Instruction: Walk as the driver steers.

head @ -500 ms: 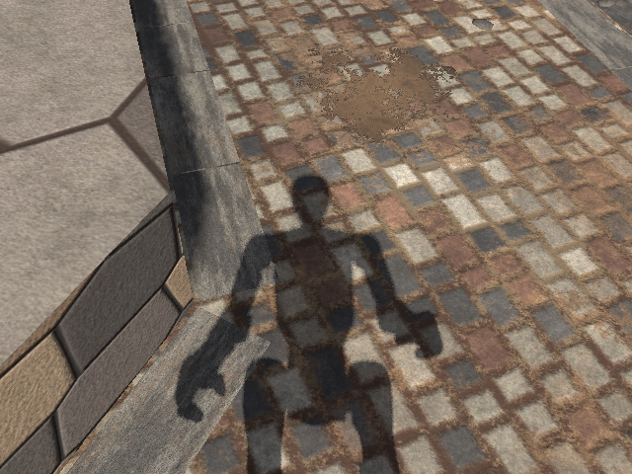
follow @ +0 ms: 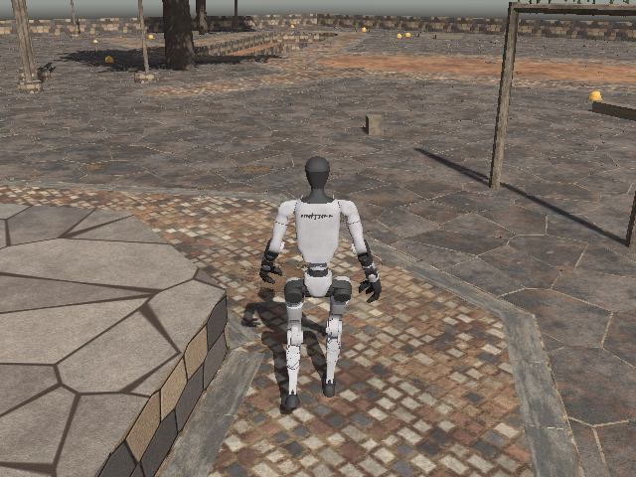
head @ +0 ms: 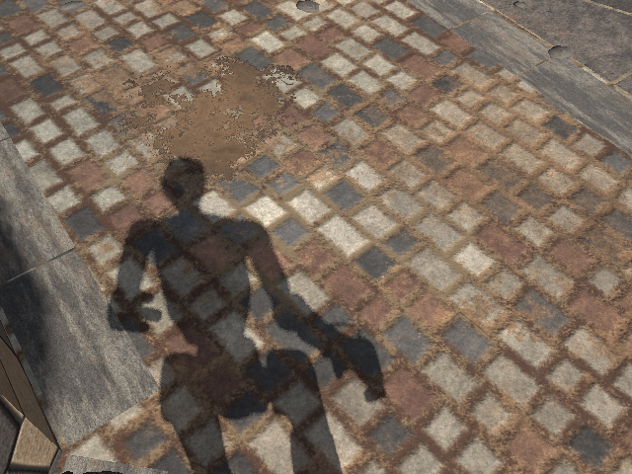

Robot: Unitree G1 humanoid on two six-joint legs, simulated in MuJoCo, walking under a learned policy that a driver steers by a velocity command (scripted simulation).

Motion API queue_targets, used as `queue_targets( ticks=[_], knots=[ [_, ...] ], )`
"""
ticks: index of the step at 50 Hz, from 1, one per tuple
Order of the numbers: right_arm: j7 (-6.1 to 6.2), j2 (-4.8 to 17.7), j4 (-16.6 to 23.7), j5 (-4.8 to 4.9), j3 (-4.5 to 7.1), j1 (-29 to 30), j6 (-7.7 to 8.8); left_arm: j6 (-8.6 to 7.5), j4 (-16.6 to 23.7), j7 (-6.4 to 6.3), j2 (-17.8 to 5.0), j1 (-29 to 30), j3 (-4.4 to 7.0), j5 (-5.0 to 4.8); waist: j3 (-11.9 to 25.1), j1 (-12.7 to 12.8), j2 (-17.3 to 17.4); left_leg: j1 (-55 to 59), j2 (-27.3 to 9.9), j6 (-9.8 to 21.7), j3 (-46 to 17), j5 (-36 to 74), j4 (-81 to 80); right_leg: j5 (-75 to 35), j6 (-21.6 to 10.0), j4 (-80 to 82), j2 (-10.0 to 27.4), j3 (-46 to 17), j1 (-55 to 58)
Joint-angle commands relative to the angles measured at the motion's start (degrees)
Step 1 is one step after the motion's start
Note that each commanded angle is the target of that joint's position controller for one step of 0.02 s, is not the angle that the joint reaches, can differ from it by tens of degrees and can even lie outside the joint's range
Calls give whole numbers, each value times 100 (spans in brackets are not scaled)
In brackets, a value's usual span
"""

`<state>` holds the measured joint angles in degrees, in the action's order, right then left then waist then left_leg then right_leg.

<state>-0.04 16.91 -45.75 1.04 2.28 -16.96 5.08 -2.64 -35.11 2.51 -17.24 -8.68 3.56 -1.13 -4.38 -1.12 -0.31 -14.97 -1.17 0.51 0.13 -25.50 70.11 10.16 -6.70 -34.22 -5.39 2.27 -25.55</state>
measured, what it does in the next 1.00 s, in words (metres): walks ahead, turning right: left foot, then right foot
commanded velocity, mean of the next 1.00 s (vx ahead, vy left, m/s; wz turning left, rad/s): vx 0.50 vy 0.00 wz -0.44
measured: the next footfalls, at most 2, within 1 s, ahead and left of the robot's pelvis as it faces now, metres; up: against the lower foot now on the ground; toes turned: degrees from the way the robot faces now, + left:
left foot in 0.38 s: +0.41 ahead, +0.14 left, +0.00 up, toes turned -17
right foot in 0.88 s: +0.57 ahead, -0.21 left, +0.00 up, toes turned -27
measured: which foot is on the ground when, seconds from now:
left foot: up 0.00-0.36, down 0.38-0.90, up 0.92-1.00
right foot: down 0.00-0.38, up 0.40-0.86, down 0.88-1.00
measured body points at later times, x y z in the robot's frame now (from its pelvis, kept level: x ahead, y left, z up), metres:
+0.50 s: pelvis +0.29 +0.05 +0.01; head +0.31 +0.06 +0.46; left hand +0.45 +0.30 -0.10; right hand +0.37 -0.25 -0.07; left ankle +0.37 +0.15 -0.72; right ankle +0.16 -0.05 -0.63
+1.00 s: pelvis +0.52 -0.09 +0.01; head +0.54 -0.11 +0.46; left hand +0.79 +0.06 -0.07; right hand +0.42 -0.36 -0.12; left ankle +0.46 +0.11 -0.63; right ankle +0.54 -0.19 -0.72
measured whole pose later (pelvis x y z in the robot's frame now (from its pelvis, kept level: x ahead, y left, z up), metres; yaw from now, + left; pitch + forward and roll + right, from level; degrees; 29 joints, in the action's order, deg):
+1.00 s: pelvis +0.52 -0.09 +0.01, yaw -26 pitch +1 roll +1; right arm -0.6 17.5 -50.3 1.6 2.1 -18.7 4.8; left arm -3.1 -37.1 1.7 -15.3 -8.4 2.4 -0.3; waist -2.8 -2.3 0.7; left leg -17.7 -3.3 0.8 -0.5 -24.8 64.3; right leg 9.9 -3.6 -30.2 -1.6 2.2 -21.7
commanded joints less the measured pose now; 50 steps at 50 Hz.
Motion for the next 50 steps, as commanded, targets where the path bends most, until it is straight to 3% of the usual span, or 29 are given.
queue_targets(
  ticks=[1,2,5,10,12,15,17,18,19,20,21,22,23,24,26,32,37,40,42,43,44,45,46,47,48,49,50],
  knots=[
    [-4,809,780,-69,171,414,301,-115,252,-70,-708,-581,231,28,819,204,289,-2559,-445,-11,-610,529,-2,-778,-1175,1840,1695,-2789,2580],
    [-11,817,753,-112,187,282,226,-121,320,-97,-657,-419,201,102,715,37,97,-2207,-525,-89,-615,653,-136,-1135,-1165,1974,1560,-2564,2088],
    [20,630,766,-215,145,254,60,-155,204,-180,-737,-419,223,56,571,-70,-29,-1952,-538,-419,-403,927,-862,-1777,-1184,2152,1364,-2064,1285],
    [-13,320,1049,-184,0,1441,75,-45,-2,-319,-927,-770,277,-6,416,396,-306,-1405,-118,-577,-223,2821,-3171,-958,-695,1967,843,-1532,757],
    [-61,410,1129,-97,28,1717,116,-10,-102,-323,-982,-995,297,-26,456,526,-398,-1186,34,-553,-289,3056,-3607,-570,-612,1844,959,-1807,903],
    [-114,684,1162,-45,150,1703,181,23,-168,-340,-888,-1081,283,-56,507,428,-575,-1051,51,-368,-546,2610,-4053,-142,-479,1332,1208,-2413,1457],
    [-111,800,1061,-27,249,1241,230,51,-148,-341,-826,-954,278,-29,565,126,-735,-482,65,-135,-465,2189,-4258,-179,-327,901,1220,-2626,1522],
    [-76,928,960,-72,334,732,258,45,-130,-330,-617,-966,209,-4,835,-130,-683,331,-53,53,-472,2119,-4386,-295,-142,307,962,-2459,1353],
    [-29,1229,877,-196,418,-70,292,40,-69,-309,-219,-1068,64,76,1568,-446,-32,1699,-993,433,-1404,1643,-4385,415,87,-1279,570,-1992,778],
    [-59,1704,676,-278,533,-516,201,-13,146,-307,38,-1832,-27,-113,2208,-86,2033,3294,-2264,1339,-4162,141,-5066,2503,430,-3121,-133,-1221,-1169],
    [-84,1165,757,-149,436,-375,173,-16,-7,-337,-619,-1751,85,-179,1848,-226,1429,3079,-2307,1293,-4674,-1236,-5354,2212,545,-3901,339,-1347,-1877],
    [-46,848,819,-132,347,-129,133,12,36,-345,-938,-1142,185,-140,1170,-369,916,2444,-2066,1045,-3745,-979,-5407,1657,580,-4073,519,-1229,-2010],
    [-30,736,841,-183,296,134,93,38,75,-364,-892,-863,190,-72,818,-292,560,1846,-1800,897,-2958,-125,-5445,1239,626,-3999,704,-1056,-1831],
    [-13,595,791,-199,255,277,64,35,124,-353,-817,-693,200,-23,544,-219,539,1426,-1569,870,-2389,573,-5539,952,653,-3752,845,-1055,-1742],
    [31,474,709,-206,222,345,81,68,136,-296,-598,-750,188,-90,404,-65,770,997,-1323,819,-1637,1210,-5788,697,676,-3439,1042,-951,-1388],
    [-1,716,330,-133,310,135,121,79,292,-228,-172,-236,45,-32,259,-97,415,1077,-1328,1094,-631,2286,-6161,-114,743,-1969,1073,-838,-1585],
    [-31,908,11,6,316,-185,44,-47,490,-60,-34,705,-73,-15,22,-378,368,1206,-1238,1011,-21,2721,-6200,-988,633,-412,962,-293,-1098],
    [-51,1028,-214,78,332,-443,-40,-64,644,9,-148,1034,-50,-43,-71,-365,449,1689,-1471,956,-33,3139,-6059,-616,446,46,873,-205,-981],
    [-40,1165,-292,117,355,-398,-104,-68,608,20,-314,805,21,11,124,-110,556,1939,-1506,853,102,4353,-5588,-267,245,299,676,-37,-437],
    [-18,1219,-314,129,353,-296,-135,-71,458,-5,-466,257,120,53,476,286,588,1837,-1385,735,307,5348,-4905,-419,87,527,493,120,457],
    [14,1111,-328,105,298,-329,-144,-48,160,-58,-737,-618,274,71,1024,703,515,1371,-1143,568,540,5673,-3870,-634,-77,563,369,172,1812],
    [38,825,-168,-68,164,-305,-115,4,-56,-157,-1169,-1652,412,91,1791,1088,-116,27,-842,329,661,3857,-2073,-917,-410,333,1366,-1042,3599],
    [-26,132,-21,-114,-59,-969,1,10,-72,-161,-1572,-1603,419,122,2538,501,-1558,-1941,196,15,215,-612,-221,321,-1294,1122,2701,-3940,4935],
    [-61,737,-85,40,84,-515,99,-26,-49,-138,-1029,-1588,289,84,2422,784,-867,-2518,7,55,-569,-810,394,844,-1202,1577,2699,-4284,4711],
    [-79,895,112,169,145,-26,151,-71,-99,-126,-845,-1266,210,73,1513,704,-729,-2915,-244,116,-463,-325,405,421,-976,1663,2483,-3364,4036],
    [-45,806,130,116,125,177,172,-103,-118,-113,-710,-933,165,57,1063,516,-363,-2784,-481,114,-367,212,113,-225,-830,1757,2216,-2691,3291],
    [-23,764,111,7,146,221,153,-128,-114,-88,-564,-648,129,93,802,336,-308,-2574,-628,71,-361,597,-191,-695,-764,1916,2000,-2244,2720]
  ],
)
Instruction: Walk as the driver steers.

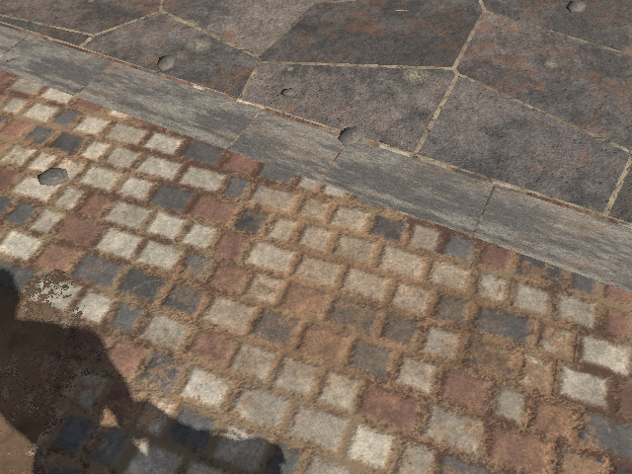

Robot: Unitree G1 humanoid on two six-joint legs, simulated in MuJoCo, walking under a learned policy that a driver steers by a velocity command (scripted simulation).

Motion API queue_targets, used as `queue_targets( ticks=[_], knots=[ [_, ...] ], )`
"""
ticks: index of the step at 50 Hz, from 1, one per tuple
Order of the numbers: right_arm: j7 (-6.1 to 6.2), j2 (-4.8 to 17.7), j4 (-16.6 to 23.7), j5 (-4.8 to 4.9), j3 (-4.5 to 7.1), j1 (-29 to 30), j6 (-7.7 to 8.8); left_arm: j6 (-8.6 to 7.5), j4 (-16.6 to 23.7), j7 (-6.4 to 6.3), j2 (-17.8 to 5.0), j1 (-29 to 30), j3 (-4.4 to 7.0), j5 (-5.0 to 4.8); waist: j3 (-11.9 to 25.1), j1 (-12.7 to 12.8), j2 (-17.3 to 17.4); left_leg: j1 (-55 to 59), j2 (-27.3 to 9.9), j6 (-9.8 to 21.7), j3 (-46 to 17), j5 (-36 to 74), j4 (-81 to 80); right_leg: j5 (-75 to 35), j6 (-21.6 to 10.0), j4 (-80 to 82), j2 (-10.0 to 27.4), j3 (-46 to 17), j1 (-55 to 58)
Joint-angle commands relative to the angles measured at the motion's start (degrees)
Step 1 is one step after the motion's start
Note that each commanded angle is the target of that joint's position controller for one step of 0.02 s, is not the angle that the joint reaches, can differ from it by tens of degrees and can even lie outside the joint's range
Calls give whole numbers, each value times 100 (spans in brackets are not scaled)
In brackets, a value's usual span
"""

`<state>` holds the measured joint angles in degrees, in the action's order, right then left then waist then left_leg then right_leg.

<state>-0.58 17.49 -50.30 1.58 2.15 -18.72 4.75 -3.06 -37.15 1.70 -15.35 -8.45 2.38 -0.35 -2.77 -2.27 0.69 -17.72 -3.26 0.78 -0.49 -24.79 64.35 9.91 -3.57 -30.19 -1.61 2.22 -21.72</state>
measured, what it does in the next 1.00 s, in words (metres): walks ahead, turning left: left foot, then right foot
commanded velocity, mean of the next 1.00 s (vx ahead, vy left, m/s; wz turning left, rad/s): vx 0.43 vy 0.00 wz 0.43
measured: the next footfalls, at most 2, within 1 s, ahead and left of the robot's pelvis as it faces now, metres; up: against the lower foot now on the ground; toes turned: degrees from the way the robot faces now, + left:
left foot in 0.44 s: +0.40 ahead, +0.16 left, +0.00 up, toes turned +13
right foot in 0.90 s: +0.72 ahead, +0.07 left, +0.00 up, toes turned +32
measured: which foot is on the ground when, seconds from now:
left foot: up 0.00-0.42, down 0.44-0.90, up 0.92-1.00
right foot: down 0.00-0.46, up 0.48-0.88, down 0.90-1.00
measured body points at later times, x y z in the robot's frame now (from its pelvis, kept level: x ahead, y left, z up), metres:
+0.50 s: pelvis +0.28 +0.06 -0.02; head +0.32 +0.07 +0.43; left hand +0.27 +0.35 -0.14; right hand +0.51 -0.15 -0.11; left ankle +0.36 +0.15 -0.73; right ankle +0.10 -0.10 -0.66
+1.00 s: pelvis +0.53 +0.09 -0.01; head +0.57 +0.10 +0.44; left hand +0.59 +0.41 -0.08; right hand +0.75 -0.12 -0.12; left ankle +0.38 +0.15 -0.65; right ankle +0.68 +0.05 -0.73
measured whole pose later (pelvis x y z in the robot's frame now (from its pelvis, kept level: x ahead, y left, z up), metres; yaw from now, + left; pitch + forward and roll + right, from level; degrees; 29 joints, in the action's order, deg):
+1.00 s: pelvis +0.53 +0.09 -0.01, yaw +32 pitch +2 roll +0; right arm 1.8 18.5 -39.6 1.3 4.1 -16.8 -1.3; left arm -3.8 -38.3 -0.1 -14.6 -3.2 2.1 1.2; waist -2.8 -2.9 1.7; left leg -22.8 5.1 -2.4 -7.7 -32.4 66.5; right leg 6.0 -0.6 -30.0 -0.8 0.0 -26.0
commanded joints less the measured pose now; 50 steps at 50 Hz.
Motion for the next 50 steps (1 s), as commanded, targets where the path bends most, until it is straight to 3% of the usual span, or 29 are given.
queue_targets(
  ticks=[1,4,6,11,16,19,20,21,22,23,24,25,26,27,28,29,31,33,36,38,40,43,44,45,46,47,48,49,50],
  knots=[
    [13,644,492,-51,161,205,116,-123,92,-2,-613,-511,212,69,606,253,-496,-1941,-545,15,-381,806,261,-900,-1033,1713,1506,-1914,1973],
    [9,377,399,-18,126,65,-91,-268,-102,-16,-635,-433,247,58,392,60,-441,-1732,-572,-135,-418,1173,-46,-1177,-1067,2184,1477,-1271,1429],
    [35,355,502,-10,134,406,-155,-329,-263,-67,-692,-561,274,114,131,152,-392,-2070,-506,-216,-583,1660,-465,-1269,-1009,2343,1452,-861,1364],
    [-87,251,712,-40,109,1146,-94,-332,-476,-178,-840,-644,285,111,-141,402,-349,-1952,-245,-173,-340,3194,-2127,-1249,-669,2536,1272,56,1469],
    [-270,135,1133,-48,35,1882,-84,-177,-809,-222,-964,-1095,333,21,-329,705,-218,-2321,-154,77,-32,2908,-2934,-1830,-567,2175,1610,398,2558],
    [-368,294,1334,-49,107,1801,-102,-15,-827,-291,-1148,-996,386,-16,-67,495,-430,-1963,161,348,383,1988,-3037,-3912,-394,1351,1724,591,3046],
    [-368,421,1322,-53,177,1505,-130,37,-802,-331,-1232,-945,408,-17,204,310,-563,-1502,373,465,566,1673,-2969,-4920,-316,804,1706,669,3095],
    [-345,637,1203,-46,304,856,-152,96,-772,-370,-1268,-880,411,-12,592,-55,-579,-655,609,619,671,1578,-3035,-5462,-206,-124,1603,776,2927],
    [-262,964,1006,-31,489,-62,-172,108,-718,-411,-1228,-831,377,-20,1069,-548,-374,837,680,864,425,1882,-3365,-4923,3,-1466,1370,888,2130],
    [-141,1629,944,-38,677,-661,-215,-6,-481,-365,-683,-1313,194,132,1784,-412,852,3129,-735,1691,-1958,1800,-3335,-1650,361,-3640,718,864,-163],
    [-153,1557,1080,1,607,-531,-165,-238,-388,-252,-411,-1329,46,132,2539,-219,1158,4190,-1632,2513,-4772,1013,-4372,2364,510,-4961,-315,-311,-1699],
    [-153,1138,1092,-52,487,-497,-132,-419,-262,-144,-894,-663,172,-101,2130,-518,644,3980,-1485,2159,-4224,759,-4657,2091,353,-5144,88,-953,-2324],
    [-135,939,1110,-61,439,-242,-104,-513,-122,-115,-905,-318,152,-196,1393,-407,333,3192,-1269,1909,-3403,964,-4705,1603,237,-4769,342,-847,-2440],
    [-127,800,1175,-52,392,139,-98,-540,-136,-150,-849,-244,153,-89,859,-125,-104,2265,-1018,1728,-2787,1521,-4773,1254,248,-4168,574,-775,-2215],
    [-105,614,1268,-89,332,425,-93,-497,-171,-187,-916,-279,208,36,620,80,-60,1600,-821,1636,-2364,2090,-4890,1016,303,-3719,734,-759,-1812],
    [-85,572,1361,-142,308,568,-101,-423,-176,-184,-899,-380,225,80,537,235,92,1154,-690,1636,-2209,2402,-5023,878,375,-3550,781,-760,-1480],
    [-35,658,1392,-125,341,607,-87,-302,-178,-199,-747,-521,202,128,490,351,166,648,-567,1695,-1882,2965,-5152,703,582,-3121,772,-628,-1259],
    [39,815,1354,-104,389,495,-85,-244,-66,-226,-619,-217,153,142,353,291,176,314,-402,1620,-1553,3149,-5199,182,759,-2394,692,-522,-1257],
    [122,888,1274,-55,419,293,-152,-270,95,-208,-448,481,77,132,237,21,324,55,-44,1271,-1228,2954,-5008,-1021,828,-933,398,-457,-867],
    [168,935,1176,-51,446,40,-243,-309,185,-167,-477,804,83,99,323,-131,420,101,7,1089,-1290,3263,-4724,-1501,828,-351,97,-390,-521],
    [208,900,1119,-18,452,-94,-336,-330,223,-123,-601,866,136,65,452,-130,519,414,-67,949,-1607,3221,-4343,-1479,756,0,-29,-542,-368],
    [278,778,1256,-42,444,168,-426,-370,123,-93,-824,457,255,81,623,180,690,855,-132,708,-2161,3212,-3522,-1152,498,384,3,-733,-9],
    [279,667,1353,-38,414,344,-431,-401,46,-117,-880,117,290,132,783,405,628,776,102,509,-2081,3128,-3005,-1658,349,748,139,-660,546],
    [267,350,1504,-114,309,297,-408,-415,40,-164,-1168,-358,345,247,1473,541,80,266,469,250,-1748,2092,-1748,-2999,-3,509,1017,-1302,1841],
    [239,-49,1407,-151,203,-942,-392,-323,76,-196,-1329,-501,341,351,2214,36,-1469,-1190,1226,-118,-1232,-1880,-87,-4921,-1001,152,2595,-3001,3577],
    [203,589,1345,-40,271,-1340,-404,-199,7,-159,-1240,-599,378,133,2621,51,-1727,-1746,794,-248,-1074,-1676,837,-3245,-1366,418,3008,-4050,3654],
    [232,956,1325,17,396,-709,-499,-120,169,-198,-846,-333,281,107,1950,278,-1052,-2041,564,-419,-941,-1121,1211,-2157,-1142,659,2549,-3369,3113],
    [273,1038,1429,5,439,-191,-612,-25,195,-233,-657,-54,205,132,1465,329,-683,-2116,422,-502,-706,-694,1164,-1559,-913,800,2216,-2649,2486],
    [303,1013,1479,-21,464,14,-725,48,213,-252,-570,196,153,140,1067,279,-606,-1997,278,-567,-628,-493,1070,-1319,-848,956,1951,-2161,1842]
  ],
)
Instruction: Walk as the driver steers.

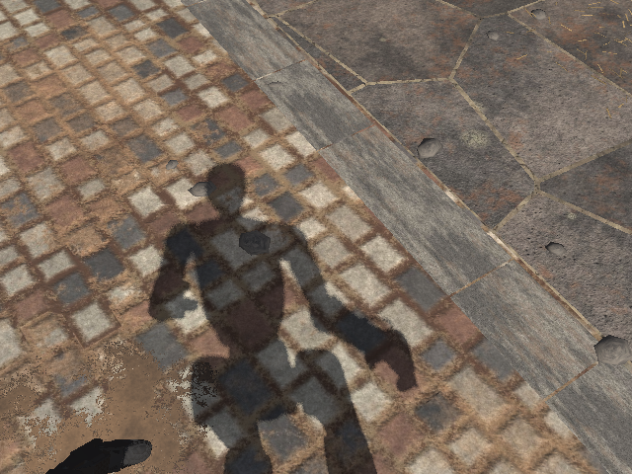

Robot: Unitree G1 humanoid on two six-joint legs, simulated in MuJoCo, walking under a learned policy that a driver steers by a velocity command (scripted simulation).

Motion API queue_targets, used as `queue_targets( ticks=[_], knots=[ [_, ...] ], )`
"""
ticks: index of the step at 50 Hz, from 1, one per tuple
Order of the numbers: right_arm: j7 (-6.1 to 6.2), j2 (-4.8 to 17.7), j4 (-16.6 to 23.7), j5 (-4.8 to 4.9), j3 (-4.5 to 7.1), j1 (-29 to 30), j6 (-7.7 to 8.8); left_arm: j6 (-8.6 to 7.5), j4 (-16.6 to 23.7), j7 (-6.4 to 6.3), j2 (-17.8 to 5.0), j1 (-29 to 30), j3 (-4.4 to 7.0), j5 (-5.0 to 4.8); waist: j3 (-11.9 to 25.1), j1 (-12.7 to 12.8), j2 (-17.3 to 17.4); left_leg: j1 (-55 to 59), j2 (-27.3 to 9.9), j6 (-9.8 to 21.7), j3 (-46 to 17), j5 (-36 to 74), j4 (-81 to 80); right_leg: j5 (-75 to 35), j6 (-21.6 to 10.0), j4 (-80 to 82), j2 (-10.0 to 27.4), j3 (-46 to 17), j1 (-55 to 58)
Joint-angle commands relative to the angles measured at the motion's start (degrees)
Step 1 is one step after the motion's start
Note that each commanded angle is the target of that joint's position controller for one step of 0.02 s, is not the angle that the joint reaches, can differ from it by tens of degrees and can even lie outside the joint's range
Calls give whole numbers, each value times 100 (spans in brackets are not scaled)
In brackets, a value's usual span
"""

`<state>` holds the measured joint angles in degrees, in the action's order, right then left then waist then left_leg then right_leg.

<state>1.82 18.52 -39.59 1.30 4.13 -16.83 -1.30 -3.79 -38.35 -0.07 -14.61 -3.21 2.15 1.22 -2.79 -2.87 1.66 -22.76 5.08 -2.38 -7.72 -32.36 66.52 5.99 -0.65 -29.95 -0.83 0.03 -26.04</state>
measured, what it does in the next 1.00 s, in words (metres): steps on the spot, turning left: left foot, then right foot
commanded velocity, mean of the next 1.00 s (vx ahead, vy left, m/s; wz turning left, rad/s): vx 0.05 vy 0.00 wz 0.60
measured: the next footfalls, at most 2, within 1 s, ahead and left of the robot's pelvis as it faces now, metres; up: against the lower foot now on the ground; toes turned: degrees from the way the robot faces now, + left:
left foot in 0.34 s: +0.07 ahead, +0.14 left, +0.00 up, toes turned +14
right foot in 0.80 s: +0.15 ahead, -0.07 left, +0.00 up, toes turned +33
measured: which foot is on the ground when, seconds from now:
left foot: up 0.00-0.32, down 0.34-0.80, up 0.82-1.00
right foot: down 0.00-0.34, up 0.36-0.78, down 0.80-1.00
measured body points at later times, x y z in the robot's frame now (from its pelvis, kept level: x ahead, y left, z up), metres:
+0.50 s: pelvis +0.04 +0.03 +0.02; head +0.07 +0.08 +0.46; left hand +0.11 +0.36 -0.10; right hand +0.26 -0.20 -0.05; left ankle +0.04 +0.13 -0.73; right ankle +0.09 -0.11 -0.64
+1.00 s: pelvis +0.06 +0.01 +0.02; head +0.10 +0.01 +0.47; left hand +0.01 +0.32 -0.07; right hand +0.35 -0.16 -0.08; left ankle -0.03 +0.11 -0.64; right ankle +0.12 -0.09 -0.73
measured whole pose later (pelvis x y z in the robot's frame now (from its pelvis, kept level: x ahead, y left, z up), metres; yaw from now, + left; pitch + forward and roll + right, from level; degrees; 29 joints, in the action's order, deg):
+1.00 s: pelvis +0.06 +0.01 +0.02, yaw +36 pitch +2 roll +0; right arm 0.8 20.8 -35.3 1.3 6.0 -13.5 -3.6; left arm -0.1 -42.4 -1.8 -15.2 -9.5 3.7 0.1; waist -1.5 0.7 2.4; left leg -29.9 1.5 -4.0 -4.0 -21.5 62.8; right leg 13.7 -1.0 -23.7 1.1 2.0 -11.8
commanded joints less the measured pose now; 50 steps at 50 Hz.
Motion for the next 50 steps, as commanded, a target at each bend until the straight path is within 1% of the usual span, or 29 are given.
queue_targets(
  ticks=[1,3,5,8,11,13,15,16,17,18,19,20,21,22,24,26,29,35,37,39,40,41,42,43,44,45,46,48,50],
  knots=[
    [62,756,468,20,249,-169,-197,167,288,-96,-712,-151,186,13,780,200,-862,-1212,-668,-261,195,412,592,-712,-1095,1133,1672,-1552,1661],
    [70,428,498,4,182,-247,-240,172,198,-115,-789,-90,232,60,620,156,-1060,-790,-649,-258,501,618,46,-859,-1134,1399,1421,-910,1203],
    [60,329,581,-45,148,-113,-218,171,110,-136,-865,-139,278,28,787,210,-1010,-724,-760,-251,552,757,-431,-1340,-1313,1419,1619,-734,1418],
    [-20,311,697,-64,115,144,-210,237,60,-150,-994,-20,337,-34,987,266,-897,-356,-915,-164,615,1186,-1192,-1275,-1379,1454,1802,-460,1508],
    [-113,389,776,-54,132,299,-241,307,-9,-112,-1119,29,384,-83,877,300,-970,23,-890,-30,804,1341,-1824,-795,-1303,1480,1847,-202,1425],
    [-168,445,840,-55,159,381,-258,336,-83,-83,-1198,-16,412,-138,811,307,-973,184,-852,98,907,1343,-2299,-625,-1201,1362,1930,-145,1545],
    [-219,430,793,-68,194,210,-252,377,-158,-78,-1232,38,425,-239,798,131,-902,672,-703,312,1104,1808,-3252,-397,-922,980,1868,61,1518],
    [-206,511,724,-89,246,64,-243,399,-250,-76,-1110,-121,403,-262,798,106,-758,1097,-576,472,1080,2109,-3694,-45,-646,606,1704,258,1305],
    [-149,833,713,-105,352,-112,-227,424,-365,-52,-863,-392,351,-205,695,128,23,1644,-974,773,291,3066,-4366,709,-158,-340,1294,693,686],
    [-34,1485,906,-113,465,-61,-210,428,-113,-18,-575,-394,239,91,574,362,1834,2222,-2419,1658,-1839,4689,-4566,2966,489,-2143,364,1083,-961],
    [-89,1424,974,-312,430,-128,-81,394,45,-79,-843,215,333,31,792,-114,1327,1732,-2682,2309,-2248,4441,-4787,3261,489,-3213,85,29,-1275],
    [-117,1266,934,-338,378,77,35,403,27,-107,-966,257,386,-109,696,22,861,1604,-2387,2087,-1746,4078,-4829,2781,394,-3556,201,-222,-1318],
    [-102,1107,946,-227,349,413,93,418,-71,-142,-975,85,417,-136,628,213,618,1560,-2075,1741,-1369,3791,-4759,2259,343,-3514,275,-308,-1341],
    [-77,912,983,-133,282,617,94,433,-173,-185,-989,9,438,-88,664,271,517,1569,-1922,1537,-1193,3789,-4699,1966,367,-3458,314,-345,-1316],
    [-19,803,1041,-128,205,756,58,424,-206,-180,-951,-126,446,-57,812,385,580,1375,-1711,1502,-985,4270,-4632,1562,467,-3597,175,-298,-929],
    [14,790,1039,-141,200,681,45,408,-200,-158,-846,-124,411,-116,893,354,560,1545,-1620,1514,-976,4285,-4586,1369,523,-3163,108,-318,-867],
    [52,896,1015,-107,251,559,0,385,-129,-126,-720,99,343,-125,855,216,624,1689,-1569,1519,-1206,3927,-4487,1320,577,-2161,37,-403,-699],
    [-30,978,1067,-87,300,680,-85,305,-103,-4,-810,32,356,-186,804,159,799,1365,-1489,1562,-1956,3692,-4358,1590,471,-975,-158,-485,144],
    [-45,961,1082,-39,302,788,-109,259,-113,43,-827,-120,373,-194,843,238,816,1412,-1394,1476,-2176,3818,-4217,1441,382,-373,-188,-486,447],
    [-16,879,1112,49,280,967,-135,218,-226,61,-871,-503,422,-155,886,483,690,1072,-1076,1136,-2077,3378,-3932,328,203,881,-61,-407,1319],
    [-4,655,1109,9,223,774,-130,233,-227,29,-1182,-675,501,-78,1035,405,106,464,-723,819,-1680,2227,-3307,-109,-107,1067,776,-1035,2046],
    [-8,482,1203,3,188,510,-98,298,-221,-4,-1685,-503,589,16,753,66,-1566,-798,285,418,-440,149,-2274,-1238,-947,1209,1893,-2362,2316],
    [5,986,1119,-104,343,502,-46,270,-112,-13,-1379,-450,528,99,704,258,-1502,-1058,85,110,-250,-502,-835,-1538,-1617,1298,2507,-2885,1988],
    [-15,1221,994,-64,453,413,-53,259,-9,-54,-1102,-173,431,63,617,140,-1081,-1044,-117,15,-254,-132,-161,-1439,-1527,1230,2294,-2376,1818],
    [-13,1133,862,-42,464,340,-103,276,32,-91,-936,76,390,-6,501,51,-907,-1061,-178,-80,-166,210,100,-1157,-1241,1155,1875,-1812,1751],
    [-11,974,816,-53,427,313,-154,289,28,-131,-859,39,366,-102,481,127,-881,-1304,-245,-144,-75,632,261,-362,-1066,1239,1642,-1510,1921],
    [-40,791,843,-34,365,389,-179,304,-6,-173,-853,-105,343,-142,407,232,-938,-1508,-336,-178,47,928,261,352,-1022,1393,1536,-1357,2019],
    [-107,607,1006,26,272,751,-136,326,-65,-230,-956,-503,366,-137,289,525,-1148,-1813,-464,-207,400,1198,-167,1466,-1014,1737,1467,-1249,2283],
    [-134,516,1132,2,211,1074,-63,294,-122,-238,-1056,-872,395,-114,315,769,-1105,-1907,-583,-222,458,1176,-689,1783,-1076,1871,1601,-1311,2607]
  ],
)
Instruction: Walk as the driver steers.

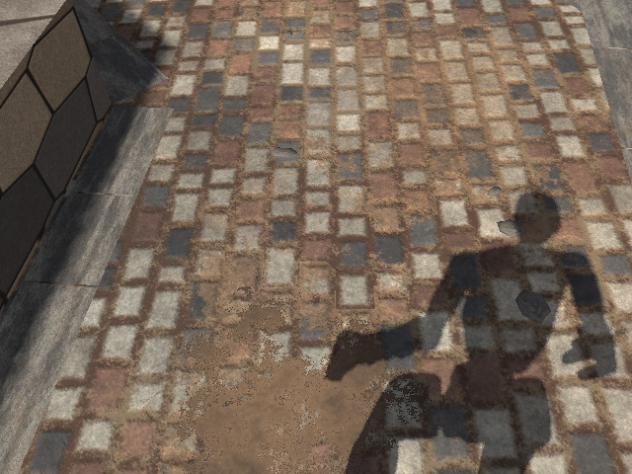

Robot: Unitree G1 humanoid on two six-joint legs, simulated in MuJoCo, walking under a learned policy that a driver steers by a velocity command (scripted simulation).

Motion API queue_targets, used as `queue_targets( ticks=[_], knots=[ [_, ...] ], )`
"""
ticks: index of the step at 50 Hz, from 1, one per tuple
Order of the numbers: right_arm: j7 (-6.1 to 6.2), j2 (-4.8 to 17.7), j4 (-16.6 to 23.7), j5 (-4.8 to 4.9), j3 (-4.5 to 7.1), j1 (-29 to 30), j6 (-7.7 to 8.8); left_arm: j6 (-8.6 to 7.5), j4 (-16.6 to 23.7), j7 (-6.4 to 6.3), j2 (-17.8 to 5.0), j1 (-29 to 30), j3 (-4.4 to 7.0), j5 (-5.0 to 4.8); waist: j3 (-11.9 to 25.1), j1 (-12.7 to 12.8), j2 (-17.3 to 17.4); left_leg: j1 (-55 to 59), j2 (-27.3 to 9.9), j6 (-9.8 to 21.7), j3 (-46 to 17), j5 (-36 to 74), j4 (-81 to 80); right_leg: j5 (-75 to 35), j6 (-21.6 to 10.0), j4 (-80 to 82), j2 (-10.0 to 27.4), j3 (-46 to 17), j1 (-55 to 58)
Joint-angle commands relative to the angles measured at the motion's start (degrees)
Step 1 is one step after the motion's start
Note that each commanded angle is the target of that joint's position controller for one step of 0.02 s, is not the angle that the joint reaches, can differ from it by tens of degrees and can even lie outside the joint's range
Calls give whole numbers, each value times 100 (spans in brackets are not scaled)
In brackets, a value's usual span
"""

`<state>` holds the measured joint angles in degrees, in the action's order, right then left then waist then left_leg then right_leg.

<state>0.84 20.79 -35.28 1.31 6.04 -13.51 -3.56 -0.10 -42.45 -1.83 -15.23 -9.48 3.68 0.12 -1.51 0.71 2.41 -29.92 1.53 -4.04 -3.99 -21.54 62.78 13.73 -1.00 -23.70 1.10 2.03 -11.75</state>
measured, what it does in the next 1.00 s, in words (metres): walks ahead: left foot, then right foot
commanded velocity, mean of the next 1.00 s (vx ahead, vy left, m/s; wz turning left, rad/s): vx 0.43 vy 0.00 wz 0.13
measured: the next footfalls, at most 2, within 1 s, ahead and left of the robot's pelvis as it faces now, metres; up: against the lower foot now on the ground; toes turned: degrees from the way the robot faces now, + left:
left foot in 0.22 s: +0.08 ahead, +0.16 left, +0.00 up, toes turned +4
right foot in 0.70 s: +0.46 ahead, -0.03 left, +0.00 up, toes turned +3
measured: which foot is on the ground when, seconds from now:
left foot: up 0.00-0.20, down 0.22-0.72, up 0.74-1.00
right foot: down 0.00-0.22, up 0.24-0.68, down 0.70-1.00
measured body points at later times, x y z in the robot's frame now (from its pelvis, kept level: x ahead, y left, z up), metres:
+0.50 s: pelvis +0.14 +0.07 +0.00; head +0.16 +0.10 +0.45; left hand +0.29 +0.35 -0.11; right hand +0.19 -0.20 -0.10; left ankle +0.04 +0.16 -0.74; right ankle +0.30 -0.08 -0.68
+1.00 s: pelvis +0.43 +0.05 +0.00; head +0.46 +0.05 +0.45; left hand +0.45 +0.34 -0.12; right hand +0.62 -0.19 -0.09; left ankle +0.55 +0.24 -0.68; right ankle +0.42 -0.03 -0.74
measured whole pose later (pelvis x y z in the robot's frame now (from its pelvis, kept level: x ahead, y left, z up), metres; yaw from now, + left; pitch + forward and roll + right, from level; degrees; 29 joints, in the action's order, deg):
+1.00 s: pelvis +0.43 +0.05 +0.00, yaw +5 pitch +1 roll -2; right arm 0.5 17.0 -40.6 0.2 2.4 -9.9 3.7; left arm -5.0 -48.4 1.4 -15.8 -18.6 2.7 -0.1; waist -1.7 3.2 2.4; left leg -38.8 -7.8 -1.2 -3.0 -5.7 50.5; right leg 9.5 -4.2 -14.4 -4.5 2.8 -5.9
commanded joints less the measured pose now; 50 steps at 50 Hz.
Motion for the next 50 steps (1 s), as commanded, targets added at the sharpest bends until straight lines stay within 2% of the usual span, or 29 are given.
queue_targets(
  ticks=[1,4,7,8,9,10,11,12,13,14,15,17,21,25,28,31,33,34,35,36,37,38,39,40,41,42,44,47,50],
  knots=[
    [-49,209,723,-33,-20,782,205,-102,258,-43,-1050,-339,256,-18,217,438,-1141,-1073,-272,-37,101,57,-622,1045,-1060,1282,1455,-1489,1222],
    [-109,-15,660,-69,-147,683,334,-182,218,63,-1181,-290,281,-72,123,351,-1166,-156,-343,136,361,16,-1677,876,-1040,1421,1432,-1110,687],
    [-163,69,529,-35,-149,496,430,-249,99,208,-1301,-360,298,-168,-68,227,-1159,845,-247,362,625,144,-2650,688,-1043,1375,1409,-862,106],
    [-176,73,454,-18,-142,309,452,-248,62,250,-1325,-324,294,-223,-70,68,-1075,1276,-204,460,695,484,-3137,710,-1002,1228,1406,-798,-66],
    [-181,66,313,-14,-131,18,465,-245,28,283,-1272,-300,267,-255,-32,-118,-977,1891,-108,555,796,816,-3594,682,-931,977,1361,-695,-355],
    [-152,172,128,8,-68,-438,458,-260,-23,310,-1057,-372,185,-224,139,-331,-800,2715,-7,649,792,786,-3756,594,-783,530,1225,-537,-758],
    [-107,366,-8,25,17,-1065,459,-300,-18,344,-683,-297,40,-117,479,-659,-378,3674,-431,798,160,704,-3897,484,-462,-588,877,-102,-1287],
    [-35,1111,50,-70,143,-1484,453,-404,351,397,-213,-174,-126,71,881,-646,1361,4632,-1968,1476,-2236,353,-4356,1564,76,-2834,157,496,-2797],
    [-94,1095,59,-85,148,-1523,552,-491,449,354,-738,107,24,-123,687,-812,1080,4144,-2429,2177,-3427,-719,-4945,1998,90,-3980,50,-163,-3655],
    [-134,728,68,-96,23,-1261,659,-529,451,359,-1041,186,119,-264,162,-682,763,3825,-2253,2107,-3042,-1215,-5088,1547,-43,-4324,356,-401,-3968],
    [-153,468,71,-113,-64,-1012,732,-542,374,369,-1008,137,118,-279,-120,-537,702,3533,-1973,1951,-2522,-1068,-5169,956,-120,-4259,514,-422,-3970],
    [-155,269,94,-114,-152,-619,766,-540,262,382,-945,49,131,-103,-325,-293,517,3064,-1602,1720,-1728,113,-5362,176,-57,-3810,668,-458,-3631],
    [-82,300,-22,-132,-138,-623,814,-481,221,407,-647,172,43,-57,-224,-198,227,2862,-1324,1649,-787,1846,-5541,-877,223,-2957,547,-297,-3339],
    [-28,435,-300,-92,-101,-916,812,-500,442,458,-404,927,-90,-89,-378,-429,245,2571,-1177,1516,-246,2133,-5634,-1814,283,-1503,303,-129,-2757],
    [-17,509,-539,-41,-72,-1179,799,-540,609,546,-418,1371,-119,-123,-553,-516,189,2762,-1358,1504,-220,2110,-5618,-2002,133,-905,192,-153,-2582],
    [5,560,-707,-4,-39,-1221,736,-583,686,617,-551,1432,-91,-109,-503,-385,219,3348,-1576,1378,-218,2844,-5258,-1594,-126,-564,119,-175,-2494],
    [30,691,-750,-29,-4,-1174,673,-575,613,580,-754,1021,1,-76,-63,-125,415,3637,-1545,1251,-149,4731,-4559,-1095,-326,-592,-175,62,-1751],
    [46,695,-761,-50,-17,-1108,620,-557,443,522,-947,337,113,-72,435,263,450,3574,-1370,1136,15,5763,-3670,-1050,-503,-533,-378,252,-793],
    [73,597,-738,-91,-79,-1124,595,-526,228,444,-1186,-586,215,-69,1089,689,393,2800,-1139,946,153,5547,-2436,-1236,-726,-710,-127,30,794],
    [29,-8,-570,-171,-263,-1746,659,-498,133,377,-1760,-1401,340,67,2184,575,-803,620,-449,575,290,2975,-65,-825,-1567,-849,1502,-2320,3300],
    [-8,-176,-718,-91,-350,-1923,774,-499,-5,424,-1449,-1604,265,-47,2968,559,-1697,-429,355,412,-354,-1042,1301,278,-2093,290,2204,-4634,3964],
    [-57,422,-576,101,-187,-1218,870,-480,21,392,-1137,-1197,164,-116,1951,636,-1218,-1102,-48,486,-577,-935,1693,1016,-1747,625,1978,-4101,3255],
    [-80,474,-395,181,-197,-671,931,-454,70,350,-978,-817,119,-97,1132,526,-862,-1229,-366,565,-319,-479,1494,952,-1519,760,1764,-3241,2325],
    [-64,397,-339,89,-215,-385,953,-457,82,340,-867,-482,76,-44,553,304,-447,-1088,-637,576,-142,-51,1047,417,-1403,956,1546,-2659,1360],
    [-45,374,-378,-12,-177,-383,913,-494,120,347,-706,-272,32,37,338,97,-478,-748,-835,575,-152,248,678,-98,-1321,1106,1321,-2240,744],
    [-52,261,-455,-28,-191,-576,853,-514,130,350,-671,-165,23,81,296,-66,-601,-415,-908,547,-163,412,563,-329,-1335,1282,1206,-2018,354],
    [-31,32,-538,-54,-242,-754,737,-595,50,361,-703,-148,40,15,214,-218,-651,-240,-977,433,-70,496,261,-728,-1455,1559,1148,-1625,-67],
    [1,-21,-343,-137,-279,-179,715,-642,-91,317,-868,-291,85,-18,-79,-137,-563,-631,-1068,247,8,1291,-629,-1149,-1458,1791,1052,-1133,-168],
    [-69,-164,-215,-122,-345,479,813,-593,-163,266,-967,-476,100,-66,-183,96,-475,-448,-911,243,198,2388,-2006,-1385,-1208,1777,780,-621,-76]
  ],
)
Velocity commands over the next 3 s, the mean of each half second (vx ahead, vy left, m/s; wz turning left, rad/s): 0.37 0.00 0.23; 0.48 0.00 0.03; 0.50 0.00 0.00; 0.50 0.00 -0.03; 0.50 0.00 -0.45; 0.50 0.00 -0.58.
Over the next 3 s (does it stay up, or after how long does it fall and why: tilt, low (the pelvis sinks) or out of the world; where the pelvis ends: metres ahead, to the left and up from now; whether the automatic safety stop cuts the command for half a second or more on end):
stays up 1.50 0.02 0.00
